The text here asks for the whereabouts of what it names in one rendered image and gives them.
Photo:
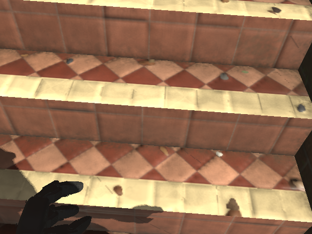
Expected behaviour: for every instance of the left robot hand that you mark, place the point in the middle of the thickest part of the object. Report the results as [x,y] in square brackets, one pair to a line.
[38,216]

